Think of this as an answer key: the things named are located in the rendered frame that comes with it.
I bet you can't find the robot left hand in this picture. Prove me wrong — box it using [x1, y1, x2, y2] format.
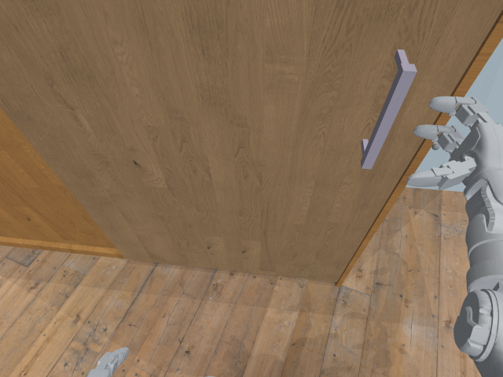
[86, 347, 129, 377]

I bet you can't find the wardrobe door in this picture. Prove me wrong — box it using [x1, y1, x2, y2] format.
[0, 107, 117, 249]
[0, 0, 503, 282]

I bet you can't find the robot right forearm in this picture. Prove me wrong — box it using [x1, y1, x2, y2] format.
[464, 170, 503, 294]

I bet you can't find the robot right hand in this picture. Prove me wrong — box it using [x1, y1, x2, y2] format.
[406, 97, 503, 190]

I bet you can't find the right robot upper arm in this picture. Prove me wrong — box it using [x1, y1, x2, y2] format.
[453, 289, 503, 377]

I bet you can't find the handle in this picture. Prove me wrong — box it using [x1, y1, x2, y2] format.
[361, 49, 417, 169]

